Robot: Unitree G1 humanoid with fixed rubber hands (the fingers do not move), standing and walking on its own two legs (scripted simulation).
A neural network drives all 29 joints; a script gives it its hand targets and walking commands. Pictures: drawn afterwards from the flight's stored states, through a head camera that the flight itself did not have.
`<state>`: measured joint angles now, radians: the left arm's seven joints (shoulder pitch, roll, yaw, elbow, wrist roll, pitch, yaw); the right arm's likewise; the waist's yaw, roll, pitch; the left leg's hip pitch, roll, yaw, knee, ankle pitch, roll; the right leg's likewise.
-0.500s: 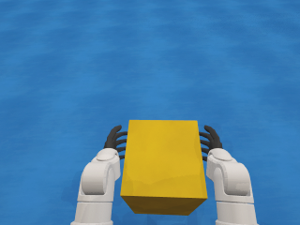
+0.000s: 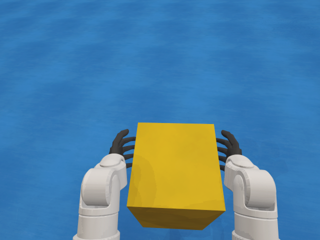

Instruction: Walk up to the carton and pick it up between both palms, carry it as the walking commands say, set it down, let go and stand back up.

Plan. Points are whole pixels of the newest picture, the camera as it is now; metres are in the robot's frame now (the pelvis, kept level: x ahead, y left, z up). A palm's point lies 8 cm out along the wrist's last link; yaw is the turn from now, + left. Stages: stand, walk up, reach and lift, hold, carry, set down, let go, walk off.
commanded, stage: carry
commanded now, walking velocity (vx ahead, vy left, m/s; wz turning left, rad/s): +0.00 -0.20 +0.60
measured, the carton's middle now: (173, 182) +0.28 +0.00 +0.01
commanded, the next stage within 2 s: none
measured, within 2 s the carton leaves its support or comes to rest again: neither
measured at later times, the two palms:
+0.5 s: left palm (120, 209) +0.19 +0.10 +0.09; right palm (241, 174) +0.27 -0.14 +0.09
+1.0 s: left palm out of the picture +0.09 +0.04 +0.07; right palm (254, 189) +0.24 -0.17 +0.08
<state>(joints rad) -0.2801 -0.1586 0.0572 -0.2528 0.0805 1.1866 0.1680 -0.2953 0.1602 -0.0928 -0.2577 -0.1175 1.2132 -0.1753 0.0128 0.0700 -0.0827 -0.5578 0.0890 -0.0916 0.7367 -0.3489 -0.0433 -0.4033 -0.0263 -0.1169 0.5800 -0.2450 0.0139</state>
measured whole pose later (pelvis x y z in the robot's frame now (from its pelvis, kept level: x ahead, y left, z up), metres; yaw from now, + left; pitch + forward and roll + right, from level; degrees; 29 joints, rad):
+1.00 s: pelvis -0.07 -0.23 +0.00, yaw +34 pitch +4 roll -1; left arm -0.23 -0.15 0.07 -0.27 0.10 1.21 0.16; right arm -0.27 0.16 -0.05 -0.20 -0.10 1.19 -0.18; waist 0.01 -0.02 -0.03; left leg -0.43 0.03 0.05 0.63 -0.28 0.02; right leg -0.60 -0.06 -0.09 1.09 -0.43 0.07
